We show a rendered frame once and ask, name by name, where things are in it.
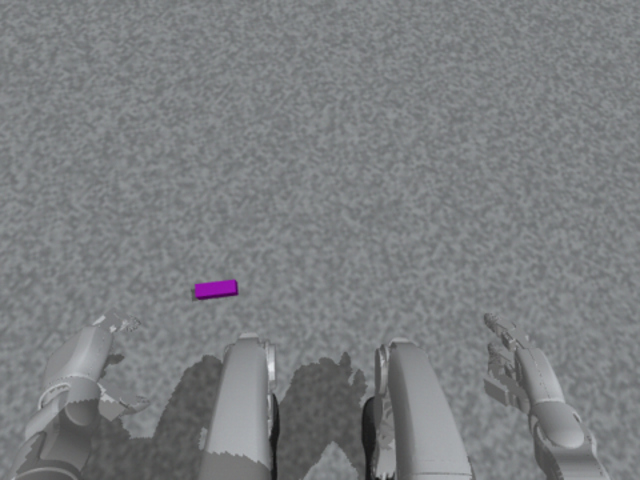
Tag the small box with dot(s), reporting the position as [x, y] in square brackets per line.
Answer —
[216, 289]

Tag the left robot arm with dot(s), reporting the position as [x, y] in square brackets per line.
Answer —
[58, 437]

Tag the right robot hand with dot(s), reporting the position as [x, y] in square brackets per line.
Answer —
[530, 378]

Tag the left robot hand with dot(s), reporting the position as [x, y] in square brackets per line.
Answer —
[85, 354]

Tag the right robot foot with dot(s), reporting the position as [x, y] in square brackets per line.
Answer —
[369, 437]

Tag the right robot arm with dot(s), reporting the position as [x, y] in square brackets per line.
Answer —
[565, 449]

